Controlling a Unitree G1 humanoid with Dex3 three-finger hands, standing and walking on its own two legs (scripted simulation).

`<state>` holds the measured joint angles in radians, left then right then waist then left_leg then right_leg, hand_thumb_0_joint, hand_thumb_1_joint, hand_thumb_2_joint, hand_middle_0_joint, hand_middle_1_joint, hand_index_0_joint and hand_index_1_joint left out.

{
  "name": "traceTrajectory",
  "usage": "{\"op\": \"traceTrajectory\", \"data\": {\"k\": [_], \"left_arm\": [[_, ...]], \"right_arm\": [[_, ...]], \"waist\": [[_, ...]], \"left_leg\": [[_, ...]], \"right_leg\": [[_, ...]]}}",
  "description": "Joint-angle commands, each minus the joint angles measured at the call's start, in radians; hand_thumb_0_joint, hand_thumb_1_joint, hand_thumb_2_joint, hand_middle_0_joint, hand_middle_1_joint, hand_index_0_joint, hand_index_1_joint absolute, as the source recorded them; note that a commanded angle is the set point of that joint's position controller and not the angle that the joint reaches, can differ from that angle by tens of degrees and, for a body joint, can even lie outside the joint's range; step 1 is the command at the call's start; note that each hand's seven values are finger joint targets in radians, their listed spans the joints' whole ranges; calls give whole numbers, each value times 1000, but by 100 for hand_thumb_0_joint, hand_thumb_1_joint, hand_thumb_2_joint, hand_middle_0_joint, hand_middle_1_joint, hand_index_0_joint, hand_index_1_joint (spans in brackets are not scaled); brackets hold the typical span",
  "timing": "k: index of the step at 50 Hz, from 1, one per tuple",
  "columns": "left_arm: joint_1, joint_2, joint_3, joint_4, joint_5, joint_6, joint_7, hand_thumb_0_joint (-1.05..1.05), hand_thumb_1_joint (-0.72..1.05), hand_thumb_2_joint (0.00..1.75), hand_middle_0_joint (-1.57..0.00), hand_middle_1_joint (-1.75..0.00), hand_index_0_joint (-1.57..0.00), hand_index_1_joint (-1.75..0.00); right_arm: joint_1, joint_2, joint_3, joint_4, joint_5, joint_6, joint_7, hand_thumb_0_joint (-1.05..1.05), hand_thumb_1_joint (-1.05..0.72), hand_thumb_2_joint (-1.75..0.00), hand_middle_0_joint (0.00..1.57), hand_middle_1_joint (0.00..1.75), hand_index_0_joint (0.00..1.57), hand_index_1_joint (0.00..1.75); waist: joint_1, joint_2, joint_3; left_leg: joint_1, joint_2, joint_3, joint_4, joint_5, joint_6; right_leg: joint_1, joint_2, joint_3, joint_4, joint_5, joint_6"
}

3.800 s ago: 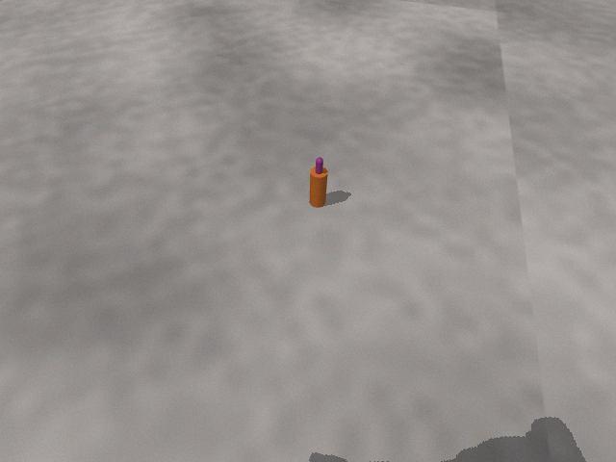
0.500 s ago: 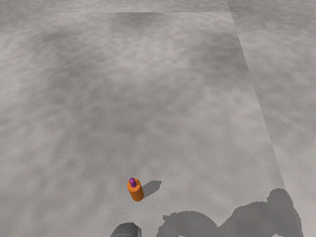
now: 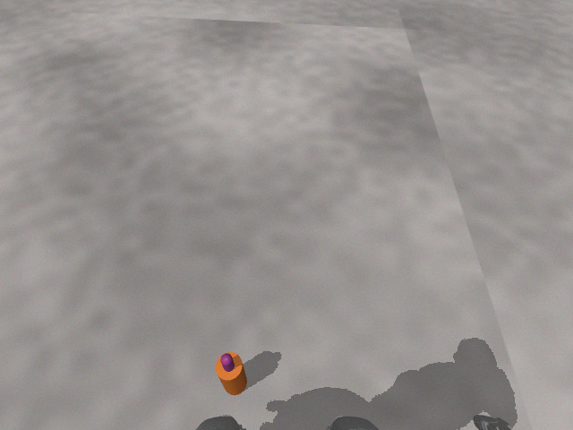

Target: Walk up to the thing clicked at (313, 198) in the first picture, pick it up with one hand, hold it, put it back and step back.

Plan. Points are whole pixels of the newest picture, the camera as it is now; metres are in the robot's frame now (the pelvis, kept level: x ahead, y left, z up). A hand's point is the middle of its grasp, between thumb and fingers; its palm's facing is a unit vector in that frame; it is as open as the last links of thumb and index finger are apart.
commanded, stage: walk up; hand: left
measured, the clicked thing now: (231, 371) +0.35 +0.15 -0.62
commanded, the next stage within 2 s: stand in 1.28 s
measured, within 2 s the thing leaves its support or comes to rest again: neither
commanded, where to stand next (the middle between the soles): +0.06 +0.00 m, yaw +1 degrees
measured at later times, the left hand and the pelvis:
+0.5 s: hand (118, 426) +0.15 +0.25 -0.12, palm faces +0.00 -0.94 -0.33, open 7.4 cm; pelvis +0.03 +0.00 +0.03, yaw +1 degrees
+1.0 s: hand out of the picture +0.11 +0.26 -0.13, palm faces +0.02 -0.94 -0.33, open 7.4 cm; pelvis +0.04 +0.00 +0.03, yaw +1 degrees
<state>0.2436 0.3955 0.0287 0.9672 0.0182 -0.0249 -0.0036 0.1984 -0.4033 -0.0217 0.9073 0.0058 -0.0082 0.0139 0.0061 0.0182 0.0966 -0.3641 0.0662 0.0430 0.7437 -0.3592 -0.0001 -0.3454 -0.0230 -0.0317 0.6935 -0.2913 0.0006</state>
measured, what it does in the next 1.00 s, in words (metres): stands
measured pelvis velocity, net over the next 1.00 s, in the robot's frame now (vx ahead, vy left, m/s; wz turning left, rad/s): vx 0.04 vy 0.00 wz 0.02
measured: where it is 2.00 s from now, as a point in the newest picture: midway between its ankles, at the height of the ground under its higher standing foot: outside the picture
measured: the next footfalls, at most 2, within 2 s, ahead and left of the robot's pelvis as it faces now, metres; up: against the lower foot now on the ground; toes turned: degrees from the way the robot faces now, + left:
none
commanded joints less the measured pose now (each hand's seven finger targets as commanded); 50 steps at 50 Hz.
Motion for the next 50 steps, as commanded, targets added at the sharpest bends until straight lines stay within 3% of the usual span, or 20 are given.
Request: {"op": "traceTrajectory", "data": {"k": [1, 2, 3, 4, 5, 6, 8, 12, 16, 28, 34, 50], "left_arm": [[-141, 250, 42, -71, -8, -24, 12, 0, 90, 90, -20, -30, -20, -30], [-146, 225, 33, -58, -9, -22, 12, 0, 90, 90, -20, -30, -20, -30], [-136, 201, 27, -44, -14, -19, 9, 0, 90, 90, -20, -30, -20, -30], [-126, 197, 24, -27, -15, -16, 6, 0, 90, 90, -20, -30, -20, -30], [-121, 199, 25, -16, -14, -15, 3, 0, 90, 90, -20, -30, -20, -30], [-120, 196, 25, 4, -16, -17, 4, 0, 90, 90, -20, -30, -20, -30], [-168, 201, 25, 15, -18, -20, 6, 0, 90, 90, -20, -30, -20, -30], [-179, 182, 19, 57, -29, -15, 7, 0, 90, 90, -20, -30, -20, -30], [-223, 172, 17, 87, -31, -6, 6, 0, 90, 90, -20, -30, -20, -30], [-277, 167, 14, 148, -19, -1, -1, 0, 90, 90, -20, -30, -20, -30], [-273, 165, 19, 156, -17, -4, 0, 0, 90, 90, -20, -30, -20, -30], [-234, 156, 23, 160, -12, -1, 4, 0, 90, 90, -20, -30, -20, -30]], "right_arm": [[19, -185, -43, 4, 8, -17, -16, 0, -90, -90, 20, 30, 20, 30], [13, -188, -44, 26, 10, -24, -16, 0, -90, -90, 20, 30, 20, 30], [-1, -200, -42, 35, 4, -29, -16, 0, -90, -90, 20, 30, 20, 30], [-40, -213, -39, 34, 1, -35, -14, 0, -90, -90, 20, 30, 20, 30], [-66, -218, -30, 47, -1, -37, -11, 0, -90, -90, 20, 30, 20, 30], [-81, -200, -22, 61, 3, -36, -9, 0, -90, -90, 20, 30, 20, 30], [-70, -189, -15, 96, 2, -38, -12, 0, -90, -90, 20, 30, 20, 30], [-102, -190, -7, 139, 2, -45, -15, 0, -90, -90, 20, 30, 20, 30], [-126, -187, -7, 173, -1, -42, -19, 0, -90, -90, 20, 30, 20, 30], [-177, -171, -4, 216, -8, -34, -17, 0, -90, -90, 20, 30, 20, 30], [-174, -173, -7, 220, -7, -33, -18, 0, -90, -90, 20, 30, 20, 30], [-188, -162, -12, 208, -8, -25, -20, 0, -90, -90, 20, 30, 20, 30]], "waist": [[-48, -100, -53], [-46, -102, -78], [-35, -101, -96], [-12, -92, -109], [2, -99, -116], [8, -98, -106], [-14, -93, -127], [8, -39, -168], [6, -22, -161], [-5, -24, -131], [-8, -23, -176], [-6, -23, -148]], "left_leg": [[128, -15, -44, -110, -29, 30], [156, 13, -64, -183, 75, 37], [147, 52, -134, -247, 83, 52], [110, 76, -177, -280, 44, 62], [70, 82, -176, -282, 30, 69], [62, 64, -149, -281, 63, 57], [121, 39, -105, -284, 172, 37], [165, 64, -116, -327, 322, 42], [179, 73, -115, -383, 332, 33], [215, 66, -108, -461, 241, 17], [251, 73, -100, -457, 313, 16], [253, 71, -103, -468, 324, 14]], "right_leg": [[-122, -218, 275, -303, -82, -147], [-86, -172, 205, -265, -13, -96], [-60, -129, 157, -230, 24, -62], [-2, -93, 128, -223, 5, -48], [54, -91, 130, -239, -17, -45], [91, -105, 140, -263, -17, -52], [105, -131, 152, -266, 105, -58], [190, -114, 101, -259, 237, -39], [221, -116, 89, -296, 233, -31], [218, -118, 89, -414, 164, -12], [257, -123, 82, -418, 232, -11], [254, -119, 68, -431, 240, -1]]}}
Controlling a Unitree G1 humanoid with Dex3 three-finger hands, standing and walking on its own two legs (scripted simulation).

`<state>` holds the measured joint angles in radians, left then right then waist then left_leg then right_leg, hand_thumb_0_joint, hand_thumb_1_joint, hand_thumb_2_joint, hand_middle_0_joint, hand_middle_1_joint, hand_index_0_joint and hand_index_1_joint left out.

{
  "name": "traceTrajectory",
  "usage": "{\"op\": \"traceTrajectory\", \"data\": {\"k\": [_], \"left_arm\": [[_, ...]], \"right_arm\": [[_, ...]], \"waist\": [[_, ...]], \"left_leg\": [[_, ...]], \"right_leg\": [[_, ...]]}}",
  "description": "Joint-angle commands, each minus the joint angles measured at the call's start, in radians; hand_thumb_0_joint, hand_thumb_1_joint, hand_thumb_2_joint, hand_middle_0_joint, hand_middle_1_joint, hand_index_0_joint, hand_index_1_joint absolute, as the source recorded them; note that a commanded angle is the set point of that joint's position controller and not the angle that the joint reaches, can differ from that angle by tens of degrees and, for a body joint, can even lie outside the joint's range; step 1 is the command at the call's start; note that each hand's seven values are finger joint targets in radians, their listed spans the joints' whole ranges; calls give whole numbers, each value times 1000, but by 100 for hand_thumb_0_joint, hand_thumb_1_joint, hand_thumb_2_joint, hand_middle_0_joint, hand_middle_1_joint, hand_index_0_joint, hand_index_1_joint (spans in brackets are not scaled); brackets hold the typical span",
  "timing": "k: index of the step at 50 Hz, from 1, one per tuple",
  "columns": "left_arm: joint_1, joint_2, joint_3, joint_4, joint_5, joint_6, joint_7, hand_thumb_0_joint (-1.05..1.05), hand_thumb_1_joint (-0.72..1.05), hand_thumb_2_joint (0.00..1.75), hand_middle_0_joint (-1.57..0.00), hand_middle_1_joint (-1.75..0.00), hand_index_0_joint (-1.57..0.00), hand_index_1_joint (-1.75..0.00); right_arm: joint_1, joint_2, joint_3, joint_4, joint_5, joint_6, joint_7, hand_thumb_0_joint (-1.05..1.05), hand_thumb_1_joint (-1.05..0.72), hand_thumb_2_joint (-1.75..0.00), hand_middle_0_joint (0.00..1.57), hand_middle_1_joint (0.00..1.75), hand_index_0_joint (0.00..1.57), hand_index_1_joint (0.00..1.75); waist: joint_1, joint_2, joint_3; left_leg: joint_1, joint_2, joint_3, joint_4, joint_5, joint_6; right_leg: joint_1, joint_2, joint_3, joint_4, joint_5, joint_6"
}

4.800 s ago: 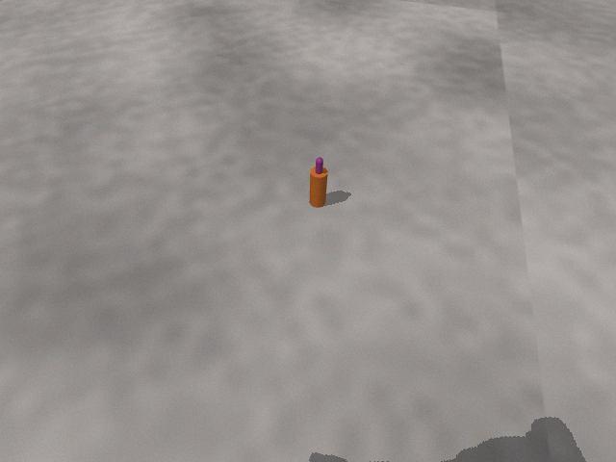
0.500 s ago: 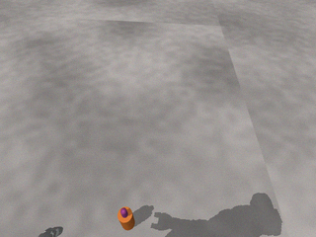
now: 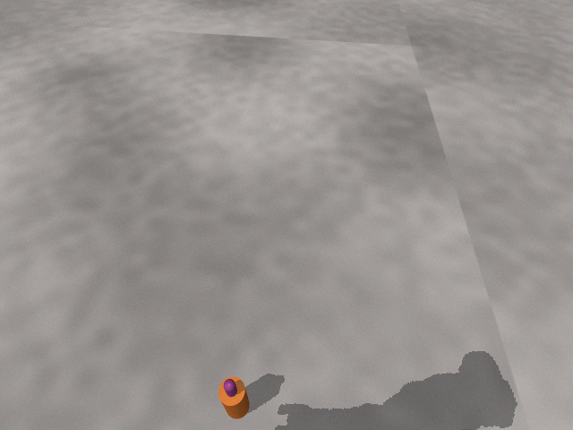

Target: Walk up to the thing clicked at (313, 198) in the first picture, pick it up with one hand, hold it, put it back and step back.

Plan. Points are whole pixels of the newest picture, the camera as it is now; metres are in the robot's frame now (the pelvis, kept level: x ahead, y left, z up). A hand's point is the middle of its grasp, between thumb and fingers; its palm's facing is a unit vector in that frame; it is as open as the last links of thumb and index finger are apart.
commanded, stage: walk up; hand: left
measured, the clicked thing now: (233, 395) +0.31 +0.15 -0.65
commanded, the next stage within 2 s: stand in 0.28 s
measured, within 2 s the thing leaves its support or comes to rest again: neither
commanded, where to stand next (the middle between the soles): +0.01 +0.00 m, yaw +0 degrees
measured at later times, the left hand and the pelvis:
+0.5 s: hand out of the picture +0.09 +0.26 -0.16, palm faces -0.01 -0.94 -0.34, open 7.4 cm; pelvis +0.00 +0.00 +0.00, yaw +0 degrees
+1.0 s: hand out of the picture +0.07 +0.25 -0.16, palm faces -0.01 -0.94 -0.35, open 7.4 cm; pelvis +0.00 +0.00 +0.00, yaw +0 degrees
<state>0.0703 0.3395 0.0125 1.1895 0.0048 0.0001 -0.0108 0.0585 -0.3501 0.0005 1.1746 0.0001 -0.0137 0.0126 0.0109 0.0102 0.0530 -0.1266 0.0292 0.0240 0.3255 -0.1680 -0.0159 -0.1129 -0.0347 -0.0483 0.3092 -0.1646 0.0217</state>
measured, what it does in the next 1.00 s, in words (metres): stands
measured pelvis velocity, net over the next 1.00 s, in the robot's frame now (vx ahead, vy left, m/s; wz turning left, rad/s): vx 0.00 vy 0.00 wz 0.01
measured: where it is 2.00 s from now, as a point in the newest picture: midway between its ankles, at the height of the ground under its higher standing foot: outside the picture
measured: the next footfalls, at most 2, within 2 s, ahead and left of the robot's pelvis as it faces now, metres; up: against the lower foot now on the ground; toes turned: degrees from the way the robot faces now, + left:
none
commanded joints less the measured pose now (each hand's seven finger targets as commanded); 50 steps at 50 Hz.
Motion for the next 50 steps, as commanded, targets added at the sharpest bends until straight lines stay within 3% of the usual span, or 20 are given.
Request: {"op": "traceTrajectory", "data": {"k": [1, 25, 32, 42, 50], "left_arm": [[-63, 213, 39, -63, 1, -25, 11, 0, 90, 90, -20, -30, -20, -30], [-28, 217, 31, -98, 5, -31, 16, 0, 90, 90, -20, -30, -20, -30], [-17, 217, 28, -100, 7, -29, 17, 0, 90, 90, -20, -30, -20, -30], [-13, 224, 30, -105, 7, -29, 16, 0, 90, 90, -20, -30, -20, -30], [3, 225, 29, -105, 6, -32, 17, 0, 90, 90, -20, -30, -20, -30]], "right_arm": [[-42, -216, -35, -57, -2, -20, -19, 0, -90, -90, 20, 30, 20, 30], [-34, -216, -41, -84, -10, -21, -18, 0, -90, -90, 20, 30, 20, 30], [-27, -214, -39, -87, -10, -16, -16, 0, -90, -90, 20, 30, 20, 30], [-10, -213, -35, -90, -11, -15, -16, 0, -90, -90, 20, 30, 20, 30], [-9, -214, -36, -92, -9, -15, -17, 0, -90, -90, 20, 30, 20, 30]], "waist": [[-11, -19, -116], [-8, -11, -102], [-10, -10, -83], [-14, -16, -79], [-10, -23, -86]], "left_leg": [[21, 109, -84, -51, 137, 31], [39, 115, -99, -62, 169, 25], [16, 108, -97, -69, 108, 22], [13, 108, -97, -65, 99, 23], [40, 113, -99, -58, 146, 23]], "right_leg": [[33, -111, 86, -42, 121, -24], [31, -115, 83, -46, 116, -24], [23, -114, 82, -54, 80, -24], [20, -116, 87, -53, 79, -28], [15, -113, 84, -49, 102, -28]]}}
